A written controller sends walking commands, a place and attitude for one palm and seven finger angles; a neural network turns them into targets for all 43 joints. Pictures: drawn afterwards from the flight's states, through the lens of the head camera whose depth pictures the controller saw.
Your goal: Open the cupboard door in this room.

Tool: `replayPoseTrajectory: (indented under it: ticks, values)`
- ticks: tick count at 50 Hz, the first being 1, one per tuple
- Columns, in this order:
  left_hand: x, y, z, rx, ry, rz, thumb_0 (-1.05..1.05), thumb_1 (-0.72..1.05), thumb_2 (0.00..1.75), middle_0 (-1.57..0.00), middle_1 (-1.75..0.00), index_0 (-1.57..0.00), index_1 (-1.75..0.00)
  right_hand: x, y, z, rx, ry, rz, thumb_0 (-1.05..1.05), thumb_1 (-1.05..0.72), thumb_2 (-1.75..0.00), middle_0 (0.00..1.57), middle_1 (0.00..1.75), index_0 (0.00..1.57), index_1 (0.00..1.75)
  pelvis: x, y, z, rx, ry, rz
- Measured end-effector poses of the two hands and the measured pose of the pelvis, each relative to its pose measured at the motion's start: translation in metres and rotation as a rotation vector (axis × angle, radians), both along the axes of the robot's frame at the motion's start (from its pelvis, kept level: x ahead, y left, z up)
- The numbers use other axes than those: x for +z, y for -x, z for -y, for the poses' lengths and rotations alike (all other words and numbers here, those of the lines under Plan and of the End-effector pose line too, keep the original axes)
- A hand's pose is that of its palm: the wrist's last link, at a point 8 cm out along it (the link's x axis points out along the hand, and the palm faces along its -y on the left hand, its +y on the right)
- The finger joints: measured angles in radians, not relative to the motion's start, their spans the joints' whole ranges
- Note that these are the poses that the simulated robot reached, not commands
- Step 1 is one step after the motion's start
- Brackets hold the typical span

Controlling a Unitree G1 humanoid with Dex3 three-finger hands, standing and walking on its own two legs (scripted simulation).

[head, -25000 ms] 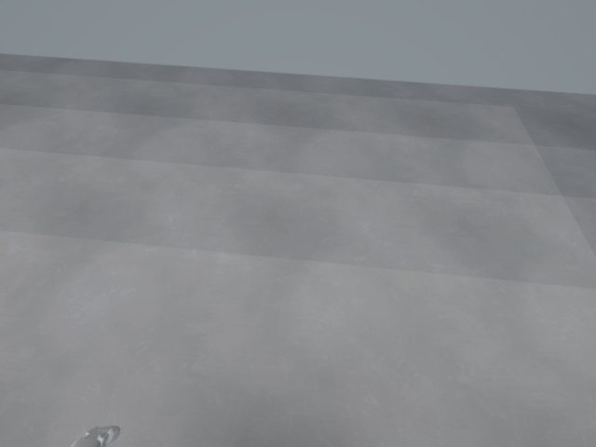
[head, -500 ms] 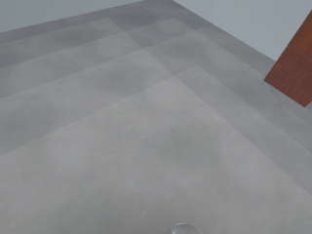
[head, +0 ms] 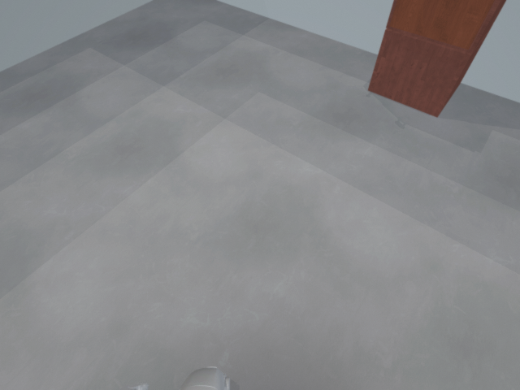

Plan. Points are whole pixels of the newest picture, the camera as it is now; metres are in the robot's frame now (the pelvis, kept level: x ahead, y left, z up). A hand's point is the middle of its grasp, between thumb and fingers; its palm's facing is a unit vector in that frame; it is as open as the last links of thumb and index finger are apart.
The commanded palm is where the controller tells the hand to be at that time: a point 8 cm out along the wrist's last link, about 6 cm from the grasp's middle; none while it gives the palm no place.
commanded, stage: turn or walk to find it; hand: left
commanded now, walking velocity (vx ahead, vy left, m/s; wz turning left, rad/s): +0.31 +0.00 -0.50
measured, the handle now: out of the picture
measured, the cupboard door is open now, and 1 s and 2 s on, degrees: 0 0 0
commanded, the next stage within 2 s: stand and wait in 1.72 s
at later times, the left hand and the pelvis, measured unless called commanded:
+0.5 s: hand (180, 314) +0.26 +0.18 -0.17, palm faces -0.27 -0.95 -0.18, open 7.4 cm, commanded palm none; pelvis +0.13 +0.01 +0.00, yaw -16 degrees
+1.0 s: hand (253, 238) +0.43 +0.05 -0.16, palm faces -0.36 -0.90 -0.26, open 7.2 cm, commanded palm none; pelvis +0.33 -0.12 +0.00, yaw -24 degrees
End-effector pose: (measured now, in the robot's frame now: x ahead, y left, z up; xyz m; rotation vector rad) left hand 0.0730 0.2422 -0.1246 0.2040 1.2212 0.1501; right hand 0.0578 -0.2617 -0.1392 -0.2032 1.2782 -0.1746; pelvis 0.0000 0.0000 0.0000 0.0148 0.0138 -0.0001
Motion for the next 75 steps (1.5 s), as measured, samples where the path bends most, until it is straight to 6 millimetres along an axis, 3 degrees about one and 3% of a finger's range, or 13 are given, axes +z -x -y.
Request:
replayPoseTrajectory:
  ticks: [10,14,19,25,30,33,36,39,47,53,62,66,75]
  values:
    - [-0.027,-0.009,-0.036,-0.025,0.041,-0.074,0.00,0.90,0.90,-0.21,-0.30,-0.21,-0.30,0.020,-0.047,-0.026,-0.017,0.053,0.173,0.01,-0.90,-0.90,0.20,0.30,0.20,0.30,-0.009,-0.033,-0.028,-0.094,0.028,-0.007]
    - [-0.022,-0.042,-0.043,-0.087,0.044,-0.104,0.01,0.90,0.90,-0.20,-0.30,-0.20,-0.29,0.026,-0.032,-0.037,-0.088,0.053,0.149,0.00,-0.90,-0.90,0.20,0.30,0.20,0.30,-0.002,-0.055,-0.035,-0.148,0.040,0.000]
    - [-0.012,-0.108,-0.036,-0.161,0.045,-0.053,0.01,0.91,0.90,-0.20,-0.30,-0.20,-0.29,0.024,0.005,-0.050,-0.195,0.026,0.002,0.00,-0.90,-0.89,0.20,0.30,0.20,0.30,0.006,-0.088,-0.031,-0.200,0.044,-0.008]
    - [-0.016,-0.198,0.009,-0.281,0.055,-0.028,0.01,0.91,0.90,-0.20,-0.30,-0.20,-0.29,0.016,0.045,-0.066,-0.348,-0.037,-0.189,0.01,-0.90,-0.90,0.20,0.30,0.20,0.30,0.000,-0.130,-0.010,-0.270,0.033,-0.017]
    - [-0.027,-0.287,0.079,-0.417,0.073,0.020,0.01,0.91,0.90,-0.20,-0.30,-0.20,-0.29,0.004,0.060,-0.071,-0.475,-0.107,-0.334,0.01,-0.90,-0.90,0.20,0.30,0.20,0.30,-0.015,-0.172,0.022,-0.322,0.019,-0.024]
    - [-0.034,-0.332,0.122,-0.467,0.077,0.091,0.00,0.91,0.90,-0.20,-0.30,-0.20,-0.29,-0.008,0.054,-0.061,-0.526,-0.153,-0.404,0.01,-0.90,-0.90,0.20,0.30,0.20,0.30,-0.028,-0.200,0.050,-0.354,0.019,-0.011]
    - [-0.029,-0.353,0.147,-0.468,0.079,0.114,0.00,0.91,0.90,-0.20,-0.30,-0.20,-0.29,-0.013,0.019,-0.034,-0.541,-0.160,-0.372,0.01,-0.90,-0.89,0.20,0.30,0.20,0.30,-0.025,-0.219,0.070,-0.364,0.009,0.007]
    - [-0.020,-0.355,0.158,-0.454,0.064,0.078,0.00,0.91,0.90,-0.20,-0.30,-0.20,-0.29,-0.015,-0.040,0.004,-0.512,-0.131,-0.247,0.01,-0.90,-0.89,0.20,0.30,0.20,0.30,-0.014,-0.241,0.085,-0.382,0.005,0.016]
    - [0.002,-0.371,0.147,-0.400,-0.029,0.001,-0.02,0.94,0.90,-0.20,-0.30,-0.21,-0.29,-0.005,-0.203,0.086,-0.433,-0.075,0.088,0.01,-0.91,-0.90,0.19,0.30,0.20,0.30,0.001,-0.303,0.115,-0.419,0.004,0.011]
    - [-0.005,-0.369,0.150,-0.345,-0.022,-0.106,-0.01,0.92,0.90,-0.20,-0.30,-0.20,-0.29,0.003,-0.299,0.116,-0.368,-0.069,0.178,0.00,-0.91,-0.90,0.19,0.30,0.20,0.30,0.001,-0.355,0.130,-0.428,0.014,0.005]
    - [-0.030,-0.372,0.156,-0.257,0.018,-0.375,0.00,0.91,0.90,-0.20,-0.30,-0.20,-0.29,-0.003,-0.434,0.136,-0.284,-0.029,0.222,0.01,-0.90,-0.90,0.19,0.30,0.20,0.30,-0.018,-0.457,0.143,-0.433,0.025,0.007]
    - [-0.035,-0.419,0.162,-0.287,0.028,-0.397,0.00,0.91,0.90,-0.20,-0.30,-0.20,-0.29,-0.004,-0.446,0.135,-0.344,-0.010,0.214,0.00,-0.90,-0.90,0.20,0.30,0.20,0.30,-0.020,-0.494,0.146,-0.461,0.017,0.033]
    - [-0.018,-0.611,0.222,-0.403,0.049,-0.089,0.00,0.91,0.90,-0.20,-0.30,-0.20,-0.29,0.003,-0.387,0.121,-0.509,-0.043,-0.072,0.00,-0.93,-0.89,0.20,0.30,0.20,0.30,0.001,-0.561,0.174,-0.466,0.009,0.032]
